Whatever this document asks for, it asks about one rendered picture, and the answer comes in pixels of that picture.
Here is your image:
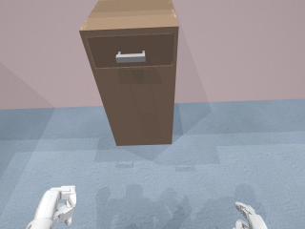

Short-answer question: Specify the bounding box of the cabinet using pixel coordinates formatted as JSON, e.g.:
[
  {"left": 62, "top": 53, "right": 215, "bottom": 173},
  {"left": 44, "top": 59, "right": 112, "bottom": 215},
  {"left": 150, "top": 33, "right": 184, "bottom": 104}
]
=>
[{"left": 79, "top": 0, "right": 179, "bottom": 146}]

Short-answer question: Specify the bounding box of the drawer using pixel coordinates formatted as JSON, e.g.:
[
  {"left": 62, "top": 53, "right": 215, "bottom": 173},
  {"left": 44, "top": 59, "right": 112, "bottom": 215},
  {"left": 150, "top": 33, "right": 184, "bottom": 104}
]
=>
[{"left": 87, "top": 32, "right": 173, "bottom": 68}]

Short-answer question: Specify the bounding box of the left robot forearm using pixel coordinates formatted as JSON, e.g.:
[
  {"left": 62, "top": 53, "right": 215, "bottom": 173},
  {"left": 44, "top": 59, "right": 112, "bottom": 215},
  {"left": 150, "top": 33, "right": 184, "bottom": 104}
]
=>
[{"left": 26, "top": 218, "right": 54, "bottom": 229}]

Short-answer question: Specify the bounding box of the handle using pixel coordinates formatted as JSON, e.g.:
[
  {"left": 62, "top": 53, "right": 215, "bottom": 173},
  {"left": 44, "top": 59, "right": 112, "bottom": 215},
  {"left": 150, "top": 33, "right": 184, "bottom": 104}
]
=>
[{"left": 115, "top": 51, "right": 146, "bottom": 63}]

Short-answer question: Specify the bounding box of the right robot hand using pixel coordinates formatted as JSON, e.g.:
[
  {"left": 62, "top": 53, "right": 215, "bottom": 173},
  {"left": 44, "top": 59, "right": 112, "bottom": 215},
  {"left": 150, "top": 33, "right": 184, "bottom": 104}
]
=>
[{"left": 233, "top": 201, "right": 268, "bottom": 229}]

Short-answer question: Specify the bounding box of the left robot hand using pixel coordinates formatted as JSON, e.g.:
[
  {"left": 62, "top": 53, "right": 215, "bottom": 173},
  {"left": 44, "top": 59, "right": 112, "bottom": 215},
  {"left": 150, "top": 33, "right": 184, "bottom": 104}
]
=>
[{"left": 33, "top": 185, "right": 77, "bottom": 227}]

